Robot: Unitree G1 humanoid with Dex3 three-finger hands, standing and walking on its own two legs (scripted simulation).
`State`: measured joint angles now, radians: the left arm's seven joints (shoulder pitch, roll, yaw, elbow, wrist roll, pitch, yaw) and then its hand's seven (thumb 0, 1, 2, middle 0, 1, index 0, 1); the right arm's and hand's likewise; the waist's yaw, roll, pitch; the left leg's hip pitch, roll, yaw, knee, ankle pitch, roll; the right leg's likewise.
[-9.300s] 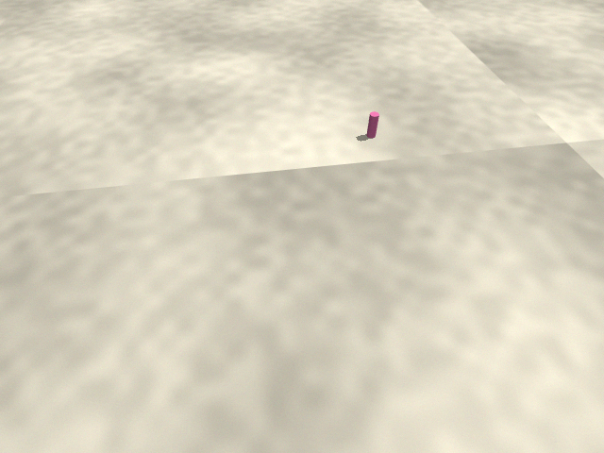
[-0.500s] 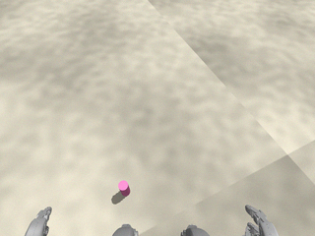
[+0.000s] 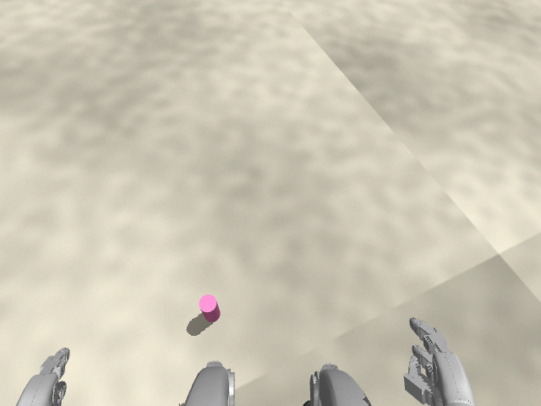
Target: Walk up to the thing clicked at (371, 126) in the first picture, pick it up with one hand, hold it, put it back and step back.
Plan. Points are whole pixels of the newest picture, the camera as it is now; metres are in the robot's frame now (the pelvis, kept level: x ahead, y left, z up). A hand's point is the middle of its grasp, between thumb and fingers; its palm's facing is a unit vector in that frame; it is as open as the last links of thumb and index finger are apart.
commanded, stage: go down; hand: left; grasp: from the side
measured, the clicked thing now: (210, 309) +0.40 +0.17 -0.61
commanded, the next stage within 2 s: approach in 1.90 s
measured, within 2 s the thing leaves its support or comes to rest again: neither
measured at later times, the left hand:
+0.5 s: hand (99, 336) +0.26 +0.32 -0.21, palm faces +0.13 -0.97 -0.22, open 17.1 cm
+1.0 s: hand (101, 315) +0.30 +0.35 -0.26, palm faces +0.11 -0.98 -0.17, open 17.0 cm
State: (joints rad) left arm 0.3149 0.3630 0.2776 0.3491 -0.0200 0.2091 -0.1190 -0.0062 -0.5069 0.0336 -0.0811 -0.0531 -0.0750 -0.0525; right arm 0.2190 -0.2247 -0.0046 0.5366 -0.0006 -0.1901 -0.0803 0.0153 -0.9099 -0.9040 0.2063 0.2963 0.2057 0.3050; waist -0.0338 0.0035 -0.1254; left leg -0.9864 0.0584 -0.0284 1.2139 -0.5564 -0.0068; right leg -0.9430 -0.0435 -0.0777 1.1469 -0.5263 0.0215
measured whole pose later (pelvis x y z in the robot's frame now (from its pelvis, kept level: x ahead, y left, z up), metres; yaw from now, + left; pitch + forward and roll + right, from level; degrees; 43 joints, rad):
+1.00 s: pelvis -0.07 -0.01 -0.23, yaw -3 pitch +33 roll -5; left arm -0.44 0.71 0.68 0.95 -0.14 -0.38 -0.57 -0.01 -0.42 0.09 -0.04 -0.10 -0.04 -0.09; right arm 0.11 -0.34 0.04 0.67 -0.03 -0.17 -0.03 0.01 -0.90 -0.91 0.21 0.30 0.21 0.30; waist -0.06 -0.02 -0.14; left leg -1.94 0.05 -0.09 2.04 -0.68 -0.01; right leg -1.90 -0.05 -0.07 1.98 -0.66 0.00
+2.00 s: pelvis -0.09 +0.00 -0.30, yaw -5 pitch +31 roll -6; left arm -0.60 0.84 0.76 1.04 -0.15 -0.39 -0.66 -0.01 -0.47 0.11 -0.03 -0.08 -0.02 -0.08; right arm 0.12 -0.36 0.09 0.67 -0.04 -0.16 -0.01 0.01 -0.91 -0.91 0.21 0.30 0.21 0.30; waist -0.09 -0.03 -0.09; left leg -2.14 0.04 -0.11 2.26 -0.68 -0.01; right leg -2.08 -0.05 -0.07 2.18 -0.65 0.01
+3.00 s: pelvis -0.10 +0.01 -0.39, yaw -13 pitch +14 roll -15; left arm -0.61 0.76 0.56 1.39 -0.13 -1.04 -0.28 -0.02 -0.59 0.02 -0.06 -0.08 -0.05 -0.07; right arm -0.14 -0.38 0.41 0.60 -0.32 -0.06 0.12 0.01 -0.94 -0.91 0.21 0.30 0.21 0.30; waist -0.24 -0.22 0.26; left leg -2.23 0.03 -0.32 2.64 -0.68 0.00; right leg -2.09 0.01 -0.21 2.41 -0.58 0.05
